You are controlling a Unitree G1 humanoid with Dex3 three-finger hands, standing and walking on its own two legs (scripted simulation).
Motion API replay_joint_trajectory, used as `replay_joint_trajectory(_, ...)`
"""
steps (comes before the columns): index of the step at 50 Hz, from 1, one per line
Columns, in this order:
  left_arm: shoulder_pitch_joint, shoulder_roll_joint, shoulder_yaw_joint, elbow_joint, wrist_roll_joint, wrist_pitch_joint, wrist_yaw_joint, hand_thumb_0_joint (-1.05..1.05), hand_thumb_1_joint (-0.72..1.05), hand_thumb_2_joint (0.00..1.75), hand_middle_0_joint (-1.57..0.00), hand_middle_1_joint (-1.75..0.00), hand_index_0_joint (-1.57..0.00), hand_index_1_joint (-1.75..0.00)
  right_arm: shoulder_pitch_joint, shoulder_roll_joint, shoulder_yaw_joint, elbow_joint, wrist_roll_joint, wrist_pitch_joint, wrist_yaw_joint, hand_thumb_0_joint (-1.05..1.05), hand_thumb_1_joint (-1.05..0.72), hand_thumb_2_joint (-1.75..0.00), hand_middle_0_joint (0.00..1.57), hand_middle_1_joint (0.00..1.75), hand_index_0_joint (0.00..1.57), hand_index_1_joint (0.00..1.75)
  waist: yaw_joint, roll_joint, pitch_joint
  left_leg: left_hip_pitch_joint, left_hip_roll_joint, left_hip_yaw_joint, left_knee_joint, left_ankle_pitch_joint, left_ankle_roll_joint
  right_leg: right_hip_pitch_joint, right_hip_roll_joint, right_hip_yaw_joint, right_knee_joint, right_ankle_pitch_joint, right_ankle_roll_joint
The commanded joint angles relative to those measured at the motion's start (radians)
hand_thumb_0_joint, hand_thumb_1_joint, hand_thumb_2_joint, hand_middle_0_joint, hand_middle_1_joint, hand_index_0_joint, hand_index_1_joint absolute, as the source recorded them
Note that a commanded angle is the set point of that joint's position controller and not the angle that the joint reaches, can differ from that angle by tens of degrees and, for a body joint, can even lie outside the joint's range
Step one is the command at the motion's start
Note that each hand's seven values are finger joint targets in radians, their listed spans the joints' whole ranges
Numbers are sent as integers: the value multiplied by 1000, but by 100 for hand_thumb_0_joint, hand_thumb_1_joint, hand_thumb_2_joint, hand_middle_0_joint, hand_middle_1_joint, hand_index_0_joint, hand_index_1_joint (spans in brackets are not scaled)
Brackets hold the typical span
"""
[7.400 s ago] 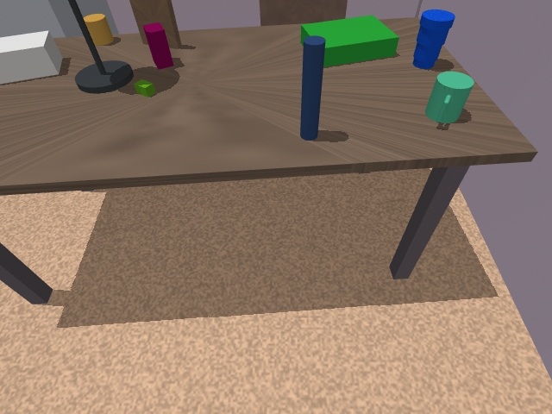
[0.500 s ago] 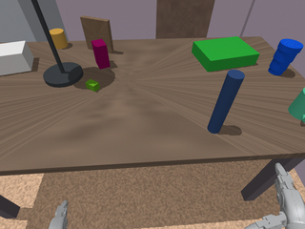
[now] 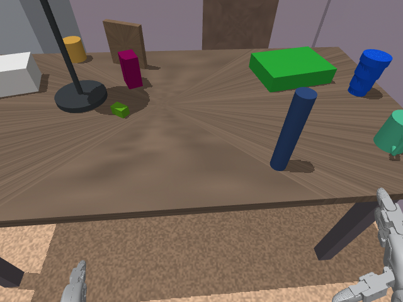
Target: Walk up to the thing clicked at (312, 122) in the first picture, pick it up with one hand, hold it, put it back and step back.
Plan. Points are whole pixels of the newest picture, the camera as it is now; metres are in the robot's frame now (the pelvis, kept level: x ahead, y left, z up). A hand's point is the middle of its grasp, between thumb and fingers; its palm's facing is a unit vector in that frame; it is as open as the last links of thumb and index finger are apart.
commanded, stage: rise first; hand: right
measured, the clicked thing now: (290, 134) +0.47 -0.22 +0.07
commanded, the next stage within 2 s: go down in 0.46 s
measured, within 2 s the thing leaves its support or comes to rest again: neither
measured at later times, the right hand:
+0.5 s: hand (367, 247) +0.18 -0.25 +0.09, palm faces +0.29 +0.87 -0.40, open 17.4 cm
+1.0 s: hand (381, 218) +0.22 -0.28 +0.11, palm faces +0.31 +0.91 -0.27, open 17.5 cm
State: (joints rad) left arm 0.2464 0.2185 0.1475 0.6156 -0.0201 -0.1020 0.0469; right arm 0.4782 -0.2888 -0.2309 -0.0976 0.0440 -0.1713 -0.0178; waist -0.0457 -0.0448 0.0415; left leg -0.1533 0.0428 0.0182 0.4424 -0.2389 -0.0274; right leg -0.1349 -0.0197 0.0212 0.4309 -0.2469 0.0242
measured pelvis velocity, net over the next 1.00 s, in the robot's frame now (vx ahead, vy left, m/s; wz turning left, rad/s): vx -0.01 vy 0.00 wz -0.02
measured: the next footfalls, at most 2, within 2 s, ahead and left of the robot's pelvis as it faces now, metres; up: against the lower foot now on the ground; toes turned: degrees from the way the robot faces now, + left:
none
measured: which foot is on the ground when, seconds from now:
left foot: down 0.00-1.00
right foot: down 0.00-1.00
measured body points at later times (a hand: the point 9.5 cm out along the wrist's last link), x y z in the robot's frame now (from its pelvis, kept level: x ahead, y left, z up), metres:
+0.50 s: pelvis -0.01 +0.00 +0.00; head -0.01 +0.02 +0.45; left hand +0.15 +0.26 -0.09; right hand +0.16 -0.29 +0.11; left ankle +0.00 +0.14 -0.74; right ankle -0.01 -0.14 -0.74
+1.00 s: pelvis -0.01 +0.00 +0.00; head -0.01 +0.02 +0.45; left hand +0.17 +0.26 -0.08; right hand +0.20 -0.33 +0.13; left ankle +0.00 +0.14 -0.74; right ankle -0.01 -0.14 -0.74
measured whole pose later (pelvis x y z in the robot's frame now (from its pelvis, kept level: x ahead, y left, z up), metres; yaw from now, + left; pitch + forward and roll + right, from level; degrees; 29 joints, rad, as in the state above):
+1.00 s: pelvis -0.01 +0.00 +0.00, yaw -1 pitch -2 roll +0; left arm 0.19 0.21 0.12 0.66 -0.02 -0.13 0.09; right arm 0.23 -0.34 -0.43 0.06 0.17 -0.27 0.18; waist -0.02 -0.03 0.02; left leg -0.19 0.04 0.04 0.48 -0.25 -0.02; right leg -0.18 -0.02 0.04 0.47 -0.26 0.03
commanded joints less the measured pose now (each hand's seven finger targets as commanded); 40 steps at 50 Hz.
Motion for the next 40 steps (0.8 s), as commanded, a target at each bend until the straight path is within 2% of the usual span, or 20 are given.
replay_joint_trajectory(1, -91, 174, 71, -188, 5, -63, 12, 0, -56, 5, -6, -6, -5, -6, -63, -178, -116, -230, 5, -85, -20, 0, 53, -4, 5, 5, 5, 5, 6, 40, -82, 16, -37, 62, -69, 130, 20, -6, 23, -56, -71, 157, -30)
replay_joint_trajectory(12, -82, 145, 64, -151, 5, -77, 6, 0, -56, 6, -6, -6, -5, -6, -68, -189, -135, -247, 3, -116, -18, 0, 52, -5, 5, 6, 5, 6, -2, 22, -69, 11, -36, 60, -73, 90, 23, -22, 24, -56, -76, 122, -31)
replay_joint_trajectory(13, -63, 119, 40, -133, 5, -77, 2, 0, -56, 6, -6, -6, -5, -6, -78, -176, -127, -251, 4, -118, -15, 0, 53, -5, 5, 6, 5, 6, -1, 26, -58, 9, -38, 64, -73, 89, 24, -28, 21, -53, -79, 120, -31)
replay_joint_trajectory(17, -96, 172, 94, -138, 7, -81, 10, 0, -56, 7, -6, -6, -5, -6, -55, -198, -154, -237, 5, -120, -18, 0, 53, -5, 5, 6, 5, 6, 1, 22, -69, 11, -33, 57, -79, 90, 22, -25, 26, -57, -75, 121, -33)
replay_joint_trajectory(19, -94, 117, 48, -112, 5, -80, 1, 0, -56, 7, -6, -6, -5, -7, -69, -192, -147, -269, 5, -131, -15, 0, 52, -5, 5, 6, 5, 6, -12, 2, -52, 7, -33, 57, -83, 72, 22, -36, 31, -59, -77, 104, -32)
replay_joint_trajectory(20, -102, 113, 44, -123, 5, -83, -1, 0, -56, 7, -6, -6, -5, -7, -75, -167, -125, -281, 8, -136, -11, 0, 52, -5, 5, 6, 5, 6, -4, 17, -59, 5, -33, 57, -84, 66, 23, -30, 28, -59, -76, 100, -34)
replay_joint_trajectory(21, -125, 147, 72, -154, 5, -89, 6, 0, -56, 8, -6, -6, -5, -7, -66, -192, -153, -277, 8, -136, -16, 0, 52, -6, 5, 6, 5, 6, -7, 27, -71, 14, -33, 56, -85, 77, 22, -25, 28, -58, -73, 110, -34)
replay_joint_trajectory(22, -100, 145, 67, -154, 4, -90, 4, 0, -56, 8, -6, -6, -5, -7, -77, -162, -120, -277, 9, -135, -12, 0, 51, -6, 5, 6, 5, 6, 9, 44, -66, 2, -38, 61, -83, 67, 22, -21, 24, -57, -80, 100, -34)
replay_joint_trajectory(25, -77, 104, 40, -120, 2, -87, -1, 0, -57, 8, -6, -6, -5, -7, -46, -179, -139, -288, 7, -144, -8, 0, 53, -6, 5, 6, 5, 6, -11, 12, -55, 7, -37, 63, -81, 64, 24, -36, 26, -56, -81, 101, -32)
replay_joint_trajectory(26, -68, 119, 48, -125, 3, -87, -3, 0, -49, 0, -6, -6, -7, -4, -30, -163, -121, -278, 7, -144, -6, 0, 48, -8, 3, 6, 4, 6, -2, 19, -62, 9, -38, 62, -74, 83, 26, -27, 23, -57, -79, 117, -31)
replay_joint_trajectory(27, -133, 93, 12, -161, 28, -97, -12, 0, -56, 7, -6, -6, -6, -7, -64, -77, -97, -355, 8, -182, 5, 0, 47, -7, 5, 6, 5, 6, 13, 67, -136, -1, -55, 64, -45, 108, 14, -10, 18, -33, -53, 133, -30)
replay_joint_trajectory(28, -64, 197, 131, -151, 0, -86, 9, 0, -49, 0, -6, -6, -7, -4, -16, -226, -198, -216, 9, -146, -13, 0, 47, -8, 3, 6, 4, 7, 0, 23, -80, 20, -36, 62, -67, 111, 22, -20, 23, -58, -69, 143, -29)
replay_joint_trajectory(29, -93, 122, 39, -165, 31, -90, -10, 0, -57, 8, -6, -6, -6, -7, -69, -114, -141, -357, 7, -186, 1, 0, 48, -7, 5, 6, 5, 6, 13, 62, -159, 15, -51, 60, -41, 139, 11, 2, 22, -35, -49, 158, -29)
replay_joint_trajectory(30, -60, 180, 113, -149, 0, -83, 5, 0, -49, 0, -6, -6, -8, -4, -37, -237, -210, -221, 9, -156, -10, 0, 44, -8, 3, 6, 4, 6, -6, 24, -68, 17, -33, 61, -61, 127, 21, -19, 26, -56, -66, 159, -29)
replay_joint_trajectory(31, -86, 132, 55, -158, 33, -82, -7, 0, -57, 8, -6, -6, -5, -7, -71, -123, -161, -346, 10, -200, 2, 0, 47, -7, 5, 6, 5, 6, 20, 58, -158, 7, -49, 56, -40, 144, 11, 4, 26, -35, -43, 159, -31)
replay_joint_trajectory(32, -62, 173, 116, -160, 0, -79, 7, 0, -49, 0, -6, -6, -7, -4, -41, -241, -231, -217, 10, -163, -11, 0, 44, -8, 4, 6, 4, 6, -6, 14, -76, 23, -30, 61, -56, 153, 20, -11, 27, -55, -61, 187, -28)
replay_joint_trajectory(33, -74, 137, 62, -168, 33, -79, -6, 0, -53, 4, -5, -5, -5, -5, -81, -129, -170, -364, 16, -204, 2, 0, 52, -5, 4, 5, 5, 5, 18, 47, -153, 5, -48, 55, -42, 150, 11, 2, 28, -38, -42, 164, -29)
replay_joint_trajectory(35, -97, 168, 97, -168, 25, -83, 1, 0, -54, 4, -5, -5, -5, -5, -82, -164, -213, -275, 25, -207, 12, 0, 52, -5, 3, 6, 5, 6, 10, 43, -115, -13, -45, 56, -47, 116, 11, -15, 27, -38, -48, 129, -30)
replay_joint_trajectory(36, -76, 121, 74, -85, 24, -75, 0, 0, -53, 4, -5, -5, -5, -5, -78, -150, -203, -207, 29, -205, 21, 0, 53, -6, 3, 6, 4, 6, 23, 38, -54, -30, -41, 49, -53, 109, 9, -36, 33, -40, -43, 115, -31)
replay_joint_trajectory(40, -126, 95, 28, -58, 21, -67, 4, 0, -53, 3, -5, -5, -5, -5, -168, -180, -226, -175, 58, -193, 69, 0, 57, -6, 2, 6, 4, 6, 23, 15, -44, -53, -41, 44, -50, 96, 11, -68, 30, -36, -41, 91, -33)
